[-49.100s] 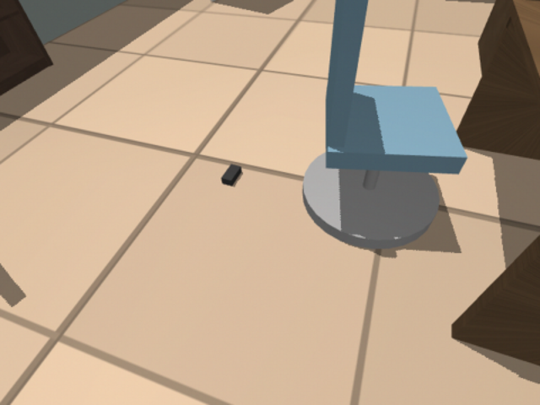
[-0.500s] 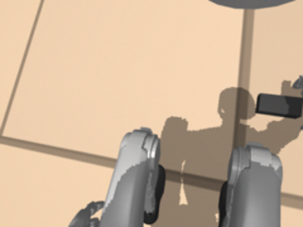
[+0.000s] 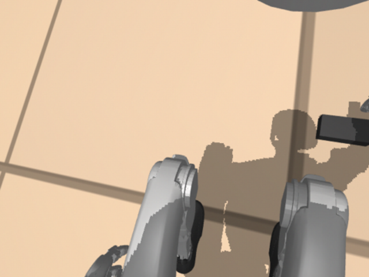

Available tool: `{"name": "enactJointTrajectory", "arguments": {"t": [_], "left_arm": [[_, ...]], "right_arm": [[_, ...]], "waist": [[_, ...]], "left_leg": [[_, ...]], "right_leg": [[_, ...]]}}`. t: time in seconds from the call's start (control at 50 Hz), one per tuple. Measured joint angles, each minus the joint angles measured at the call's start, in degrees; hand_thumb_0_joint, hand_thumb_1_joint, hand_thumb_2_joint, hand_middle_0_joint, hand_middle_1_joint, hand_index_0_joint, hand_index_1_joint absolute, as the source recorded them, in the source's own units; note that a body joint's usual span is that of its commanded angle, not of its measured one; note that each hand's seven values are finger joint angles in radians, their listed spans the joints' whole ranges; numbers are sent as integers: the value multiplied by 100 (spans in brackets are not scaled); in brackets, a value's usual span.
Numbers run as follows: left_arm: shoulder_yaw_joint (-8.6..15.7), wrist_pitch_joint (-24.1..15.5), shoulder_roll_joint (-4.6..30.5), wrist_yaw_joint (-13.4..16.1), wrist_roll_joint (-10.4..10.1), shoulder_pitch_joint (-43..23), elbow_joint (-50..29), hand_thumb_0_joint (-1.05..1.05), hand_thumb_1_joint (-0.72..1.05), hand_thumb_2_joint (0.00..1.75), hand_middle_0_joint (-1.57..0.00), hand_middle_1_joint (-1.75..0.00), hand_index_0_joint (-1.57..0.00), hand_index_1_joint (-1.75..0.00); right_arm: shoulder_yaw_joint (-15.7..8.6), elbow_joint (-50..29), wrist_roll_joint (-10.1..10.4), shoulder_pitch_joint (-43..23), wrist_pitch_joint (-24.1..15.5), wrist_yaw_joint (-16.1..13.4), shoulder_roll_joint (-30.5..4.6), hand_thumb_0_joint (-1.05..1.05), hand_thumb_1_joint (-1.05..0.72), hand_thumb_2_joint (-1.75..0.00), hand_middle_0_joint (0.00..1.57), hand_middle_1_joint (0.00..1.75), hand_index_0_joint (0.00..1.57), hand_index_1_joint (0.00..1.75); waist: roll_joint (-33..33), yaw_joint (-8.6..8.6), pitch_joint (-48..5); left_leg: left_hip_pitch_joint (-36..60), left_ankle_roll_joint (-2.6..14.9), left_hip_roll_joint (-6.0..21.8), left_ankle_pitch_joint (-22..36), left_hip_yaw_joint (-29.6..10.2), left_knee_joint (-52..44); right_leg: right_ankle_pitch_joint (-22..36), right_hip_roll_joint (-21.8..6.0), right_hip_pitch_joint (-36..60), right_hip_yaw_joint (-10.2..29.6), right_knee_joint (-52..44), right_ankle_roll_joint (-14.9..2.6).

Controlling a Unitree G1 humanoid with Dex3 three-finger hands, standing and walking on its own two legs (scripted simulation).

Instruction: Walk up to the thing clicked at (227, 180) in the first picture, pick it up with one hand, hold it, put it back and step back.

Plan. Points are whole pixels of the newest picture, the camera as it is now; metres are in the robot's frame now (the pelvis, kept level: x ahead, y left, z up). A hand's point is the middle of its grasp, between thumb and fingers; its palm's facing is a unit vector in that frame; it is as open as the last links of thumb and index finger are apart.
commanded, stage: rise first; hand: right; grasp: from above
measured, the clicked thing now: (343, 130) +0.47 -0.29 -0.30
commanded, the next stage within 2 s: approach in 0.28 s
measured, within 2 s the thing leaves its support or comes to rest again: neither
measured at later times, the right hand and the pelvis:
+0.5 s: hand out of the picture +0.42 -0.32 -0.17, palm faces -0.46 +0.09 -0.88, open 11.8 cm; pelvis +0.00 +0.00 +0.00, yaw +0 degrees
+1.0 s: hand (364, 121) +0.46 -0.29 -0.18, palm faces -0.44 +0.08 -0.89, open 12.7 cm; pelvis +0.00 +0.00 +0.00, yaw +1 degrees
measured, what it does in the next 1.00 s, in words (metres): stands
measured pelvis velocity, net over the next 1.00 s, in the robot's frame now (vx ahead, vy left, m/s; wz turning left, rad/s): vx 0.00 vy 0.00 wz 0.01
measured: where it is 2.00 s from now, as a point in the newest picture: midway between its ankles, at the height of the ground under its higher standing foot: (231, 261)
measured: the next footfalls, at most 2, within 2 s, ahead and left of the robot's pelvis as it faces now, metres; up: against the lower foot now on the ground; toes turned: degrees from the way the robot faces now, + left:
none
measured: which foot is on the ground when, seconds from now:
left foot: down 0.00-1.00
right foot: down 0.00-1.00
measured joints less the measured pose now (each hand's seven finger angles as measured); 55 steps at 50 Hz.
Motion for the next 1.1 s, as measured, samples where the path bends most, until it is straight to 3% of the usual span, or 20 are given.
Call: {"name": "enactJointTrajectory", "arguments": {"t": [0.38, 0.52, 0.64, 0.74, 0.8, 0.92, 1.02, 1.1], "left_arm": [[38, -17, 9, -63, 2, 11, 2, 0, 91, 90, -20, -30, -21, -30], [-6, -24, 20, -52, 17, -42, 4, 0, 91, 89, -20, -30, -21, -30], [-68, -120, 7, -20, 55, -49, 8, 0, 90, 89, -20, -30, -21, -30], [-151, -166, 14, -26, 110, -3, -47, 0, 90, 89, -20, -30, -21, -30], [-192, -160, 40, -68, 123, 64, -110, 0, 90, 89, -20, -30, -21, -30], [-229, -118, 89, -180, 73, 224, -124, 0, 90, 89, -20, -30, -21, -30], [-203, -126, 88, -243, 34, 266, -95, 0, 90, 89, -20, -30, -21, -30], [-110, -138, 57, -223, 28, 244, -73, 0, 90, 89, -20, -30, -21, -30]], "right_arm": [[-69, -191, -21, 89, -69, -23, 36, 0, 13, -67, 47, 66, 46, 66], [165, 129, 18, -153, -23, 0, 11, 0, 16, -70, 43, 68, 43, 68], [511, 283, 9, -531, -21, -60, 104, 0, 20, -73, 39, 72, 39, 71], [371, 498, -190, -755, 107, -383, 182, 0, 22, -75, 37, 74, 37, 74], [123, 555, -251, -763, 299, -533, 198, 0, 23, -76, 36, 75, 36, 74], [-61, 505, -42, -605, 670, -500, 208, 0, 26, -78, 34, 76, 34, 76], [-121, 324, 338, -389, 724, -100, 125, 0, 29, -80, 32, 78, 32, 78], [-16, 132, 525, -298, 554, 275, 38, 0, 31, -81, 31, 80, 31, 79]], "waist": [[-7, -24, -35], [7, -11, -61], [96, 97, 13], [89, 333, 34], [28, 458, 53], [-132, 461, 71], [-192, 299, 148], [-165, 165, 180]], "left_leg": [[-5, 6, 4, -57, -1, 45], [-22, 8, 2, -32, -6, 19], [-54, 13, -12, 12, 15, 23], [-82, 16, -33, 15, 60, 37], [-109, 19, -49, 18, 69, 40], [-163, -2, -81, 25, 17, 31], [-141, -16, -89, 34, -19, 36], [-104, -5, -57, 24, -23, 49]], "right_leg": [[-56, 11, 2, 5, 38, 19], [-36, 7, 3, -3, -2, 25], [-8, 4, -29, 25, 19, 39], [-32, -4, -72, 79, 78, 42], [-49, -18, -98, 90, 98, 34], [-71, -64, -100, 33, 67, 11], [-69, -78, -39, -5, 40, 5], [-42, -42, -16, -9, 30, 26]]}}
